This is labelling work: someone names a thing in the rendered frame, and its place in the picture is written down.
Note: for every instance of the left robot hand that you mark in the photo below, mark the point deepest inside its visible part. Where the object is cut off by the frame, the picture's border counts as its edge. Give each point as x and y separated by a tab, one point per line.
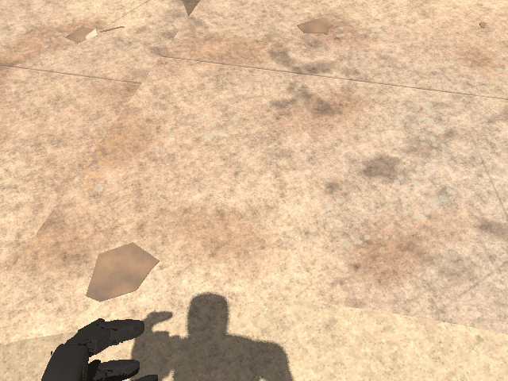
69	362

